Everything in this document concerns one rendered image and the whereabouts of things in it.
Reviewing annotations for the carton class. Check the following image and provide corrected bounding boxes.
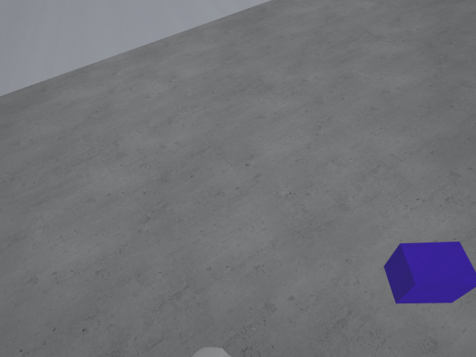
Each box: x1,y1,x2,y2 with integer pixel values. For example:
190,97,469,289
384,242,476,303

